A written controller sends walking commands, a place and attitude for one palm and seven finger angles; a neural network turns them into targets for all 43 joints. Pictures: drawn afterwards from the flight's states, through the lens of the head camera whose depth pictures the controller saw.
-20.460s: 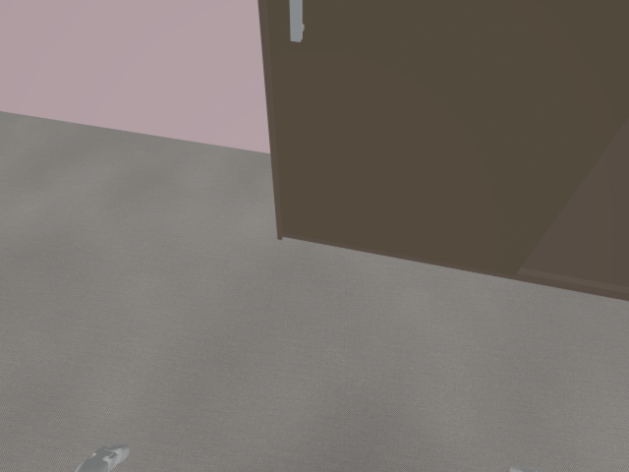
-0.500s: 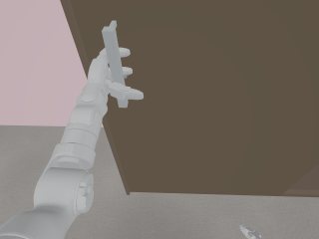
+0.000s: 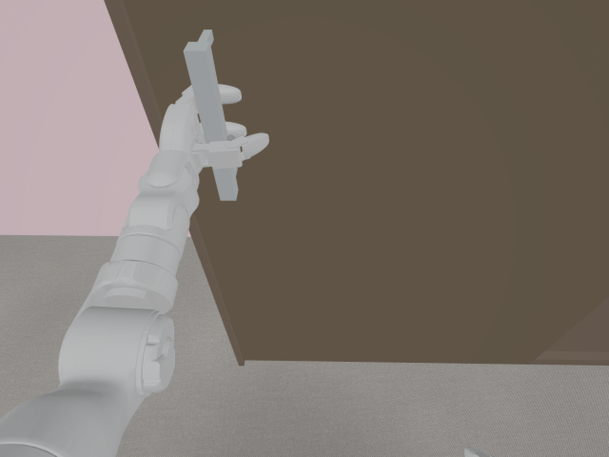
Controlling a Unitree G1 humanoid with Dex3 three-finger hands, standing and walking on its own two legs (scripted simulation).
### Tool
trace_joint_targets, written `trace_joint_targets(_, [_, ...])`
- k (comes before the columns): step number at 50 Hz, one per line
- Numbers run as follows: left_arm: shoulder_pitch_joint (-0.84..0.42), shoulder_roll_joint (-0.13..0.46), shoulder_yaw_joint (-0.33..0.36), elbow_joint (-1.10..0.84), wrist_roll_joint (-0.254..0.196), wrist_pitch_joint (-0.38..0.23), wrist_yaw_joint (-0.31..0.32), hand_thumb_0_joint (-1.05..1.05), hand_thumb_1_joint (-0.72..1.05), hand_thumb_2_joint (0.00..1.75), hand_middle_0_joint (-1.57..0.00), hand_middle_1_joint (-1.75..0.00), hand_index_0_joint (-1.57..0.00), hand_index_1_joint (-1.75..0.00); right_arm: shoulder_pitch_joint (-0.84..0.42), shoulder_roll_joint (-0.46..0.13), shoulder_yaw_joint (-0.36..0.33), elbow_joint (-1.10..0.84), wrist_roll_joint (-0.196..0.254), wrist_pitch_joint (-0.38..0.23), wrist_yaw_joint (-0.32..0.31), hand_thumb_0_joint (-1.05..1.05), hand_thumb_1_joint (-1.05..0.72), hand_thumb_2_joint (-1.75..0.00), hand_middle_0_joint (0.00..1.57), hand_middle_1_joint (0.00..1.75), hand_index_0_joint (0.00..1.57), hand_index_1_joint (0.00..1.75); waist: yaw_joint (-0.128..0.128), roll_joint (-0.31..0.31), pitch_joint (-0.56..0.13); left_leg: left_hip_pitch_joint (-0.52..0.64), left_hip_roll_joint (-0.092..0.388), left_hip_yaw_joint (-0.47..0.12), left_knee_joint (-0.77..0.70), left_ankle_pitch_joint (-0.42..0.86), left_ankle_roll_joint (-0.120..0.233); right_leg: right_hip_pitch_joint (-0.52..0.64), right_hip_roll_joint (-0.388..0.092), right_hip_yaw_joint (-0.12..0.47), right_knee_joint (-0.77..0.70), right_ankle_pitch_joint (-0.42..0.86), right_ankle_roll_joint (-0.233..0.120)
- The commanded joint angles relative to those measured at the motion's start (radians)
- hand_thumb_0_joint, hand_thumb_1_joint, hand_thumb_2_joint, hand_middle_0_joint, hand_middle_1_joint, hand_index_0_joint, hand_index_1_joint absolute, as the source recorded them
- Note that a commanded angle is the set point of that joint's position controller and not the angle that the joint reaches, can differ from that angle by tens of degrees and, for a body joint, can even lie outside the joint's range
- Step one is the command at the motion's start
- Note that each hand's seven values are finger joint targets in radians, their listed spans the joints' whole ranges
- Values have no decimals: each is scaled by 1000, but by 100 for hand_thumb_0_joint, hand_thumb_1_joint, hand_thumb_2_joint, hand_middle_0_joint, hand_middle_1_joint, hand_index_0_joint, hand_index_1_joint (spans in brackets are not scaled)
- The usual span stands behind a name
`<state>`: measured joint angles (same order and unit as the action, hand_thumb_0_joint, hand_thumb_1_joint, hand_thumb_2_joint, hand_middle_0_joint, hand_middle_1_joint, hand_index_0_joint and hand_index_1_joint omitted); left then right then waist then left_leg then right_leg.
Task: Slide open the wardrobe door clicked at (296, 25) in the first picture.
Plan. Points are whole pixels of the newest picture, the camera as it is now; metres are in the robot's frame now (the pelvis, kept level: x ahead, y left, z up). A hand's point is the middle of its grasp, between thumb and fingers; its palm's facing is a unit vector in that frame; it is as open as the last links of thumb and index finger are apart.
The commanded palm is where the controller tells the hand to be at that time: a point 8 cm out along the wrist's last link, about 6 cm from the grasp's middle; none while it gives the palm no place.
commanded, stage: grip the handle and tug to test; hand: left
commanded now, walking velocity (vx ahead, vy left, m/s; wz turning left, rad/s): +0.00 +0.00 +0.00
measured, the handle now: (219, 123) +0.50 +0.13 +0.19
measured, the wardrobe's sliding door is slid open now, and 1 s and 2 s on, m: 0.00 0.00 0.00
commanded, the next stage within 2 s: move the hooked fingers beside the handle in 0.96 s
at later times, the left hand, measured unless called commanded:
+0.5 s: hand (232, 139) +0.46 +0.11 +0.20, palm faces -0.02 -1.00 +0.01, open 5.4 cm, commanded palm +0.44 +0.17 +0.20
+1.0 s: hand (232, 140) +0.46 +0.11 +0.20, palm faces +0.00 -1.00 +0.00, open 5.3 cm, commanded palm +0.40 +0.15 +0.20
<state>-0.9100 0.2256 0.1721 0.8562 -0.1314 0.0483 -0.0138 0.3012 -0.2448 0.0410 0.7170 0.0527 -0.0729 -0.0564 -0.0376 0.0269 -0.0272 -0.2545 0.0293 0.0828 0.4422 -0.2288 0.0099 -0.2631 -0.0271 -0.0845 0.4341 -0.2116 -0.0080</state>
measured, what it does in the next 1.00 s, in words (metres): stands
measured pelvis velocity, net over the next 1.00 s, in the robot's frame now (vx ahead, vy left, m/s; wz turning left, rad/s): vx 0.03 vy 0.00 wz -0.05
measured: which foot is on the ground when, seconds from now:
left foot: down 0.00-1.00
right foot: down 0.00-1.00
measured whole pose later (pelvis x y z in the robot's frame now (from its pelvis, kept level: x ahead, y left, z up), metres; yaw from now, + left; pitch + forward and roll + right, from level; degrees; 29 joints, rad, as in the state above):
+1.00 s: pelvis +0.03 +0.00 +0.00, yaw -3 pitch +2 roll +0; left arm -0.65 0.21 0.20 0.47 -0.14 0.16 0.00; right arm 0.27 -0.25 0.03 0.65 0.06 -0.03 -0.03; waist -0.04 0.04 -0.04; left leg -0.17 0.04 0.13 0.39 -0.25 0.00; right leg -0.20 -0.01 -0.04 0.39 -0.22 -0.01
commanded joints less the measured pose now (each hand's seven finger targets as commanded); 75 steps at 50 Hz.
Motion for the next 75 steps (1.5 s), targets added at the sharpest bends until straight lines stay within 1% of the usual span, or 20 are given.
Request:
trace_joint_targets(1, [-564, 132, -2, -242, -10, -79, -16, 0, 57, 76, -42, -135, -42, -135, -26, -125, -51, -117, 2, -56, -10, 0, -90, -90, 20, 30, 20, 30, -18, -48, -328, 150, -15, -65, -30, 196, 30, 82, 37, 48, -42, 239, -19])
trace_joint_targets(8, [-513, 204, 62, -234, -15, -76, -20, 0, 90, 90, -45, -140, -45, -140, -30, -132, -50, -123, 2, -48, -10, 0, -90, -90, 20, 30, 20, 30, 0, -60, -321, 121, -19, -58, -32, 200, 34, 117, 34, 52, -45, 257, -18])
trace_joint_targets(14, [-527, 178, 35, -255, -9, -71, -18, 0, 90, 90, -45, -140, -45, -140, -35, -127, -51, -132, 4, -47, -11, 0, -90, -90, 20, 30, 20, 30, -10, -58, -309, 130, -15, -57, -31, 188, 35, 94, 35, 52, -47, 241, -15])
trace_joint_targets(15, [-526, 207, 59, -238, -7, -67, -14, 0, 90, 90, -45, -140, -45, -140, -33, -128, -50, -124, 4, -43, -13, 0, -90, -90, 20, 30, 20, 30, -7, -58, -296, 121, -15, -56, -34, 178, 34, 92, 34, 53, -52, 230, -15])
trace_joint_targets(22, [-507, 228, 80, -222, -12, -58, -14, 0, 90, 90, -45, -140, -45, -140, -31, -133, -50, -131, 0, -33, -17, 0, -90, -90, 20, 30, 20, 30, 2, -78, -320, 114, -18, -54, -37, 188, 35, 129, 30, 54, -51, 244, -13])
trace_joint_targets(25, [-546, 200, 51, -218, -11, -58, -17, 0, 90, 90, -45, -140, -45, -140, -35, -127, -46, -128, 4, -33, -18, 0, -90, -90, 20, 30, 20, 30, -15, -58, -291, 113, -18, -55, -36, 167, 35, 95, 32, 56, -56, 225, -13])
trace_joint_targets(28, [-527, 218, 72, -244, -11, -72, -13, 0, 90, 90, -45, -140, -45, -140, -38, -128, -48, -136, 2, -37, -16, 0, -90, -90, 20, 30, 20, 30, 2, -42, -328, 126, -18, -57, -36, 188, 34, 118, 31, 56, -48, 239, -17])
trace_joint_targets(34, [-411, 192, 72, -342, -27, -73, -25, 0, 90, 90, -45, -140, -45, -140, -60, -126, -52, -161, 5, -39, -7, 0, -90, -90, 20, 30, 20, 30, 31, -57, -378, 154, -15, -46, -38, 258, 31, 173, 37, 52, -36, 318, -22])
trace_joint_targets(39, [-336, 151, 45, -430, -33, -40, -30, 0, 90, 90, -45, -140, -45, -140, -86, -124, -54, -179, 10, -34, -2, 0, -90, -90, 20, 30, 20, 30, 42, -37, -354, 173, -9, -41, -43, 292, 27, 178, 40, 46, -38, 339, -25])
trace_joint_targets(42, [-242, 167, 76, -489, -42, -9, -25, 0, 90, 90, -45, -140, -45, -140, -97, -128, -58, -193, 6, -26, 0, 0, -90, -90, 20, 30, 20, 30, 65, -51, -376, 185, -8, -37, -43, 358, 25, 223, 39, 42, -34, 397, -25])
trace_joint_targets(44, [-208, 137, 59, -606, -45, 5, -25, 0, 90, 90, -45, -140, -45, -140, -118, -118, -59, -208, 6, -25, 6, 0, -90, -90, 20, 30, 20, 30, 71, -19, -410, 218, -7, -32, -35, 430, 22, 241, 39, 43, -21, 463, -26])
trace_joint_targets(47, [-91, 105, 41, -677, -50, 44, -26, 0, 90, 90, -45, -140, -45, -140, -134, -119, -62, -223, 7, -12, 13, 0, -90, -90, 20, 30, 20, 30, 82, -40, -410, 229, -2, -27, -31, 514, 17, 272, 37, 35, -15, 525, -24])
trace_joint_targets(51, [-54, 70, 15, -794, -51, 112, -19, 0, 90, 90, -45, -140, -45, -140, -158, -112, -63, -230, 6, 1, 19, 0, -90, -90, 20, 30, 20, 30, 73, -20, -402, 266, 1, -24, -18, 584, 14, 255, 39, 34, -14, 580, -19])
trace_joint_targets(54, [6, 93, 33, -858, -44, 155, -13, 0, 90, 90, -45, -140, -45, -140, -168, -113, -62, -240, 1, 18, 18, 0, -90, -90, 20, 30, 20, 30, 80, -38, -412, 268, 0, -22, -14, 639, 16, 285, 36, 33, -6, 642, -18])
trace_joint_targets(58, [88, 99, 41, -947, -43, 198, -11, 0, 68, 80, -43, -137, -43, -137, -191, -106, -55, -260, -4, 36, 21, 0, -90, -90, 20, 30, 20, 30, 92, -26, -423, 279, -2, -25, -4, 717, 14, 311, 31, 30, 7, 714, -18])
trace_joint_targets(63, [133, 125, 57, -1044, -44, 225, -12, 0, 40, 68, -40, -133, -40, -133, -230, -100, -46, -271, -8, 50, 17, 0, -90, -90, 20, 30, 20, 30, 92, -40, -377, 264, -10, -27, -16, 638, 18, 305, 29, 38, -8, 685, -19])
trace_joint_targets(65, [160, 103, 39, -1053, -50, 239, -24, 0, 28, 64, -38, -131, -38, -131, -247, -96, -40, -269, -7, 53, 14, 0, -90, -90, 20, 30, 20, 30, 85, -66, -332, 250, -14, -29, -22, 567, 20, 285, 31, 35, -16, 644, -17])
trace_joint_targets(67, [164, 152, 83, -1057, -55, 249, -28, 0, 17, 59, -37, -130, -37, -130, -255, -101, -37, -268, -9, 61, 7, 0, -90, -90, 20, 30, 20, 30, 93, -62, -315, 241, -20, -31, -22, 557, 22, 294, 31, 37, -19, 647, -21])
trace_joint_targets(72, [285, 204, 142, -1096, -71, 288, -56, 0, -11, 47, -34, -126, -34, -126, -263, -93, -34, -286, -9, 86, 5, 0, -90, -90, 20, 30, 20, 30, 112, -68, -384, 224, -30, -20, 14, 676, 21, 379, 8, 38, 34, 904, -1])
trace_joint_targets(75, [236, 221, 165, -1104, -83, 287, -57, 0, -28, 40, -32, -123, -32, -123, -282, -81, -27, -283, -8, 83, 0, 0, -90, -90, 20, 30, 20, 30, 112, -53, -357, 219, -32, -35, -9, 599, 20, 345, 17, 37, 15, 777, -11])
